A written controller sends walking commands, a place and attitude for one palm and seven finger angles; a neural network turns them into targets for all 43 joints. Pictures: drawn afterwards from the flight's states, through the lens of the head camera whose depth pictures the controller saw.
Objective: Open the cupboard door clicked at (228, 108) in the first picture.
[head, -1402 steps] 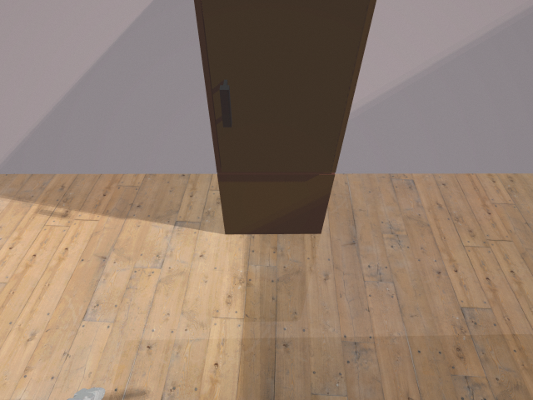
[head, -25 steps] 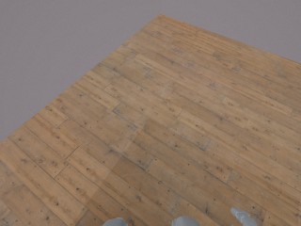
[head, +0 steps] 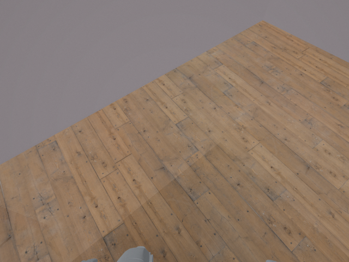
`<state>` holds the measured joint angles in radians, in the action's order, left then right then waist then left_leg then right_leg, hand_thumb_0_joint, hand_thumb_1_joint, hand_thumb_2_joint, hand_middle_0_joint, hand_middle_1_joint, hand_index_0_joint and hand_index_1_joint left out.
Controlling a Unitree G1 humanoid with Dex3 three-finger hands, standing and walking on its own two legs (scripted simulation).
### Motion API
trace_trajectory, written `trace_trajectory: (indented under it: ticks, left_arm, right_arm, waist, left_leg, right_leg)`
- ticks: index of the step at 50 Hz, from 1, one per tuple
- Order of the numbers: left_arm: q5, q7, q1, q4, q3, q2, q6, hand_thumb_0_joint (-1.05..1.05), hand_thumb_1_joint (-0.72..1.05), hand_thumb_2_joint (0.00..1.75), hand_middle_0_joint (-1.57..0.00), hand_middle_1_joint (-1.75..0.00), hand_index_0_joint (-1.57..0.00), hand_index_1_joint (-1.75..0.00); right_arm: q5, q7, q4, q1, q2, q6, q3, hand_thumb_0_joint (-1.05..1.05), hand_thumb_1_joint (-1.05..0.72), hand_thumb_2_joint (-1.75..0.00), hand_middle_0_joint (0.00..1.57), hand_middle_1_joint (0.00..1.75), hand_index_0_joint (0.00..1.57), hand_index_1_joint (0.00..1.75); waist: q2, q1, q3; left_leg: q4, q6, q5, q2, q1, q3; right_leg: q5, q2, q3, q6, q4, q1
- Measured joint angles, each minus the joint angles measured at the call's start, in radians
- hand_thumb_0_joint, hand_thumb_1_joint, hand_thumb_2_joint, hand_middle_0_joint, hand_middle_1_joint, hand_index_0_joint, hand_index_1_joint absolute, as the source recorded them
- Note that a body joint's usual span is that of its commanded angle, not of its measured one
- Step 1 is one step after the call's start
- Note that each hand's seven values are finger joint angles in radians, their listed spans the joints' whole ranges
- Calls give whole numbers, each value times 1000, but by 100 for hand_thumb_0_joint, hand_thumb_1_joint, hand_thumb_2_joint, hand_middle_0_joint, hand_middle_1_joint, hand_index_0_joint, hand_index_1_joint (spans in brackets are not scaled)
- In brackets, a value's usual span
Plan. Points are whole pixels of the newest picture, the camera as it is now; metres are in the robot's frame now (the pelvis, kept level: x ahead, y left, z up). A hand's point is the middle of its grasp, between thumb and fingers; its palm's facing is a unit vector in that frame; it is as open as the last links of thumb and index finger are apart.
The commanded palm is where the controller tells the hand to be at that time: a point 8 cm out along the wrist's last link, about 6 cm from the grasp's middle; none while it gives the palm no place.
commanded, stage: turn to face it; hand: left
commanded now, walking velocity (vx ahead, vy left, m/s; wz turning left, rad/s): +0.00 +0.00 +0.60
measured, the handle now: out of the picture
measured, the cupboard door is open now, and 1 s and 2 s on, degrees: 42 42 42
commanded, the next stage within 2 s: none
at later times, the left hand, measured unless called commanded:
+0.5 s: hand out of the picture +0.07 +0.20 -0.15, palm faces +0.27 -0.91 -0.30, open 7.4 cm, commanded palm none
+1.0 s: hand out of the picture -0.03 +0.21 -0.17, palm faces +0.60 -0.76 -0.25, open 7.4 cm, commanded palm none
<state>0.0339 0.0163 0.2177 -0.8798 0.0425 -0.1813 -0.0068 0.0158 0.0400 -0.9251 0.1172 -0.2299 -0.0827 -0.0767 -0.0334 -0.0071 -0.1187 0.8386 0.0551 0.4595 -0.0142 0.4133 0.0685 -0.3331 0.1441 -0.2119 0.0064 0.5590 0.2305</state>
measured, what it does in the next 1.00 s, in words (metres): steps on the spot, turning left: left foot, then right foot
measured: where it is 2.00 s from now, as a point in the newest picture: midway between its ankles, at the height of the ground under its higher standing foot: outside the picture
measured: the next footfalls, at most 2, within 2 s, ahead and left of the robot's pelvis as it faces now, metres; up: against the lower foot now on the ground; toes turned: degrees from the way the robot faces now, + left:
left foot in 0.08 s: +0.04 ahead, +0.13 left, +0.00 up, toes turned +8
right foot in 0.44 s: +0.08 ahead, -0.13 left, +0.00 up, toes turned +12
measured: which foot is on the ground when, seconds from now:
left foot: up 0.00-0.06, down 0.08-0.44, up 0.46-0.78, down 0.80-1.00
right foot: down 0.00-0.08, up 0.10-0.42, down 0.44-0.80, up 0.82-1.00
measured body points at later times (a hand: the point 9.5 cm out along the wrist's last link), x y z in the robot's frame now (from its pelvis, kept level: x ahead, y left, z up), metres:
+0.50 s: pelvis +0.02 -0.03 -0.01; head +0.08 -0.04 +0.44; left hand +0.06 +0.25 -0.13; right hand +0.16 -0.26 -0.17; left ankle -0.02 +0.10 -0.70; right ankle +0.04 -0.14 -0.74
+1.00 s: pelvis +0.03 -0.01 +0.00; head +0.07 +0.04 +0.44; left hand -0.06 +0.25 -0.15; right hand +0.27 -0.16 -0.13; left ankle -0.02 +0.08 -0.74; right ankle +0.11 -0.15 -0.67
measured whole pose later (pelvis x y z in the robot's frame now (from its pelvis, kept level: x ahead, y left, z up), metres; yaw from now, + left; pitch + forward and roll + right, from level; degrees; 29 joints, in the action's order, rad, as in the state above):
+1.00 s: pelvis +0.03 -0.01 +0.00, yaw +36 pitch +2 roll -1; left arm 0.02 0.01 0.17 -0.90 0.08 -0.26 -0.06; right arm 0.03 0.01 -0.90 0.13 -0.22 -0.03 -0.05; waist -0.03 0.01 -0.10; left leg 0.53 -0.03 0.26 0.02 0.30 -0.01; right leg -0.43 0.10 -0.02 0.08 1.06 0.50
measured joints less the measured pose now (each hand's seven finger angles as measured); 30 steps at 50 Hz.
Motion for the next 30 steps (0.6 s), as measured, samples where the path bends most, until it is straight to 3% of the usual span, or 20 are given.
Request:
trace_trajectory:
  ticks: [3,4,7,11,16,21,22,25,27,30]
  left_arm:
    - [-5,-6,12,-7,10,-20,-1,0,91,90,-20,-30,-20,-30]
    - [-9,-9,20,-8,14,-27,-5,0,91,90,-20,-30,-20,-30]
    - [-12,-4,-2,-31,26,-59,-44,1,91,90,-20,-30,-20,-30]
    - [-11,-7,-40,-38,38,-76,-58,1,91,90,-20,-30,-20,-30]
    - [-13,-12,-72,-6,38,-75,-49,1,91,90,-20,-30,-19,-30]
    - [-18,-13,-84,28,28,-66,-26,1,91,90,-20,-30,-19,-30]
    - [-14,-11,-78,36,25,-65,-15,1,91,90,-20,-30,-19,-30]
    - [-7,-1,-74,33,11,-32,-2,0,91,90,-20,-30,-20,-30]
    - [-8,3,-59,28,4,-15,-4,0,91,90,-20,-30,-20,-30]
    - [-6,4,-37,15,-3,-1,-8,0,90,90,-20,-30,-20,-30]
  right_arm:
    - [1,1,13,-12,2,14,7,1,-91,-89,20,30,20,29]
    - [4,1,22,-12,-2,23,7,1,-91,-89,20,30,20,29]
    - [9,-10,34,-18,8,45,11,0,-91,-89,20,30,20,29]
    - [14,-30,35,7,9,49,16,0,-91,-89,20,30,20,29]
    - [17,-30,21,37,4,43,17,0,-91,-89,20,30,21,29]
    - [14,-26,14,61,-2,24,4,0,-91,-89,20,30,21,30]
    - [9,-25,15,69,-4,21,0,0,-91,-89,20,30,21,30]
    - [7,-25,0,55,-25,5,-17,1,-91,-89,20,30,21,29]
    - [8,-20,-7,44,-32,-3,-21,1,-91,-89,20,30,20,29]
    - [6,-10,-9,32,-28,-7,-19,1,-91,-89,20,30,20,29]
  waist:
    - [-17,8,0]
    - [-15,7,8]
    - [-33,9,5]
    - [-14,8,19]
    - [21,3,29]
    - [53,-14,37]
    - [51,-12,45]
    - [78,-16,24]
    - [76,-20,15]
    - [54,-27,8]
  left_leg:
    - [-201,-19,-101,7,-87,26]
    - [-249,-44,-184,6,-104,20]
    - [-192,-87,-149,19,-76,-1]
    - [-256,-78,-170,23,-94,-46]
    - [-318,-68,-212,26,-109,-102]
    - [-271,-36,-196,36,-70,-170]
    - [-233,-36,-174,45,-48,-174]
    - [76,-28,26,58,51,-157]
    - [256,-16,19,50,99,-117]
    - [296,2,-11,23,106,-67]
  right_leg:
    - [-45,24,-39,16,70,13]
    - [-66,31,-44,25,128,38]
    - [-217,3,73,56,400,158]
    - [-138,-40,162,70,548,260]
    - [-92,-65,196,73,412,250]
    - [-9,-107,182,60,95,114]
    - [22,-102,179,42,26,85]
    - [-3,-90,136,-6,57,75]
    - [-3,-74,112,-12,34,45]
    - [10,-49,75,-10,-11,6]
